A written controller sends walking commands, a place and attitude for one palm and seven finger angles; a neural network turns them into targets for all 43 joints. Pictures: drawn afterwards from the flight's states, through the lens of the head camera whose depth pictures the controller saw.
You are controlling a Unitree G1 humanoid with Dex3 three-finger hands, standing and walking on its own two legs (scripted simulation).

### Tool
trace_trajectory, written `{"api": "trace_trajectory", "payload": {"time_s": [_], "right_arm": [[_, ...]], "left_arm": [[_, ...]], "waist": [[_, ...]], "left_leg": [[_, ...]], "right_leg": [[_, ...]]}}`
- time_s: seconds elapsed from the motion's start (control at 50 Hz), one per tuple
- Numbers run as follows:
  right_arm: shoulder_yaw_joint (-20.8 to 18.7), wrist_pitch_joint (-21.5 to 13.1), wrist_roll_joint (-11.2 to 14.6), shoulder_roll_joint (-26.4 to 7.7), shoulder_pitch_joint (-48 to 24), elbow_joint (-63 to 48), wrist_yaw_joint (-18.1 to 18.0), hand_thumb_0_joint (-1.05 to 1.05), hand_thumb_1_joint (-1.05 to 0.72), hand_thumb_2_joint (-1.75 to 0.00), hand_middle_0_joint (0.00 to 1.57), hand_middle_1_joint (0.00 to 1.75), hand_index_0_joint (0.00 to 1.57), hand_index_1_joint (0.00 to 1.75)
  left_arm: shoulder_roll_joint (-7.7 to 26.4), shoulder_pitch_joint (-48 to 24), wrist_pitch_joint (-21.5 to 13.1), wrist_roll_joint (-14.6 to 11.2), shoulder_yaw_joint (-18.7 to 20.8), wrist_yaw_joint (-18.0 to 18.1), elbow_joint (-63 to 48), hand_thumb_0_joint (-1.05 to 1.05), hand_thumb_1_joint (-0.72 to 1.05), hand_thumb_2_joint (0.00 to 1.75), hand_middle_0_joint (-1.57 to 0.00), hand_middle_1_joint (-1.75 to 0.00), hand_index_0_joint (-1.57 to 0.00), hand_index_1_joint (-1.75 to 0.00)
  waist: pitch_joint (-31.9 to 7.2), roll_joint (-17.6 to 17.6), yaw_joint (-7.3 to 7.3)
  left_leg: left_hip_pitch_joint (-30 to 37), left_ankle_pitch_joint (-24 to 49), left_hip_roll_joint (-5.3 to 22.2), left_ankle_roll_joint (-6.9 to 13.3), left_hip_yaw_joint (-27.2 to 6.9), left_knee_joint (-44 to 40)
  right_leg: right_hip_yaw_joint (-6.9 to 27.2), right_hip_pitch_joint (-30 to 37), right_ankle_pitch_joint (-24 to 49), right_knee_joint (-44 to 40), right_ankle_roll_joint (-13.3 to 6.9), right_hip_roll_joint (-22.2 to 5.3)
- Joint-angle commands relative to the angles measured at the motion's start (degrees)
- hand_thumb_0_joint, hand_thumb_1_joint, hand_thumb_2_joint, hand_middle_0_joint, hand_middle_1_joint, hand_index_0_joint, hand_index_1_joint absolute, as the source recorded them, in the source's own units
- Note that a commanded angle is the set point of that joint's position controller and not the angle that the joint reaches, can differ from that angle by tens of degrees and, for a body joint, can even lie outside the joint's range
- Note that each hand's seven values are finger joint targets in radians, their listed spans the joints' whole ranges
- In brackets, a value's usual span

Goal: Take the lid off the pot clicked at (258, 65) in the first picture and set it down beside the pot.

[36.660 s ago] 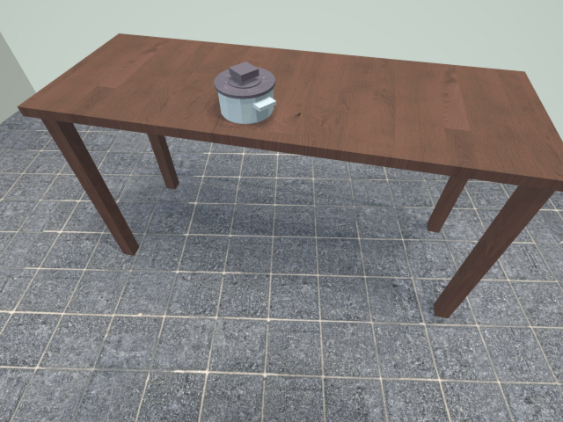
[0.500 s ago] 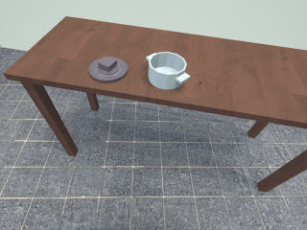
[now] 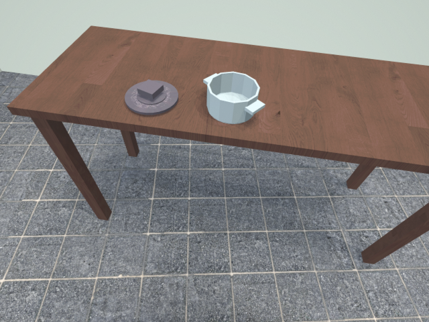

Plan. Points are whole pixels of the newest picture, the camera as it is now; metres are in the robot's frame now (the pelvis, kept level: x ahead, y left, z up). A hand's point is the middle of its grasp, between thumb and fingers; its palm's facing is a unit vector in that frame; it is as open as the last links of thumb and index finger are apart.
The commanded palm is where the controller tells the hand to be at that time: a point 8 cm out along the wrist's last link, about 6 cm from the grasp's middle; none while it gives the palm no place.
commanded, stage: let the arm hang, fingers relaxed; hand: left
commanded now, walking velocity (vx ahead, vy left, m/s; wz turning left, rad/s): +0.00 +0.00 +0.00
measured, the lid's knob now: (150, 89) +0.70 +0.22 +0.01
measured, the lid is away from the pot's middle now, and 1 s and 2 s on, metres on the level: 0.24 0.24 0.24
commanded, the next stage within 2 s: look to check the result in 0.84 s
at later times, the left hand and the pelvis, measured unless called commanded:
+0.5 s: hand out of the picture -0.01 +0.15 -0.18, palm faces +0.05 -0.99 -0.16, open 7.3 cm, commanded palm none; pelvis +0.00 -0.01 +0.00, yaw +0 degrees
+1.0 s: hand out of the picture -0.01 +0.14 -0.18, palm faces +0.06 -0.98 -0.18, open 7.3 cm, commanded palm none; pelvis +0.00 -0.02 +0.00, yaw +0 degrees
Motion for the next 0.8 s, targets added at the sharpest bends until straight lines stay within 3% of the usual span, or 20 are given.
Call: {"api": "trace_trajectory", "payload": {"time_s": [0.0,0.42,0.5,0.66,0.78], "right_arm": [[-1.2,-1.2,0.2,-5.2,3.9,-1.6,-0.4,0.00,-0.90,-0.90,0.20,0.30,0.20,0.30],[-1.2,-1.3,0.5,-3.9,4.5,-0.4,-0.5,0.00,-0.90,-0.90,0.20,0.30,0.20,0.30],[-1.2,-1.4,0.4,-3.8,4.6,-0.4,-0.5,0.00,-0.90,-0.90,0.20,0.30,0.20,0.30],[-1.1,-1.2,0.4,-3.7,4.6,0.0,-0.5,0.00,-0.90,-0.90,0.20,0.30,0.20,0.30],[-1.1,-1.3,0.4,-3.6,4.7,0.0,-0.5,0.00,-0.90,-0.90,0.20,0.30,0.20,0.30]], "left_arm": [[3.2,4.0,-0.4,-0.1,0.3,0.1,-1.3,0.00,0.90,0.90,-0.20,-0.30,-0.20,-0.30],[1.9,5.5,-0.8,0.1,0.3,0.4,0.4,0.00,0.90,0.90,-0.20,-0.30,-0.20,-0.30],[1.9,5.7,-0.9,0.0,0.4,0.5,0.5,0.00,0.90,0.90,-0.20,-0.30,-0.20,-0.30],[2.2,5.4,-0.9,0.0,0.5,0.5,0.2,0.00,0.90,0.90,-0.20,-0.30,-0.20,-0.30],[2.1,5.4,-1.0,-0.1,0.6,0.5,0.2,0.00,0.90,0.90,-0.20,-0.30,-0.20,-0.30]], "waist": [[0.4,2.6,0.33],[1.0,1.4,0.25],[-0.4,1.1,0.21],[1.4,1.8,0.23],[0.0,1.4,0.21]], "left_leg": [[2.8,12.8,7.8,1.9,-6.6,-5.4],[2.5,12.5,7.4,1.5,-6.0,-4.7],[3.5,14.8,7.2,1.3,-5.3,-3.8],[2.5,12.7,7.3,1.1,-5.2,-4.2],[3.4,14.2,7.2,0.9,-4.9,-3.5]], "right_leg": [[2.1,-4.6,13.2,-3.0,-1.9,-5.0],[2.9,-5.4,13.7,-3.2,-1.9,-5.0],[3.2,-4.6,16.5,-3.2,-1.9,-5.4],[3.4,-5.3,14.8,-3.7,-2.1,-5.3],[3.9,-4.4,16.7,-3.8,-2.2,-5.4]]}}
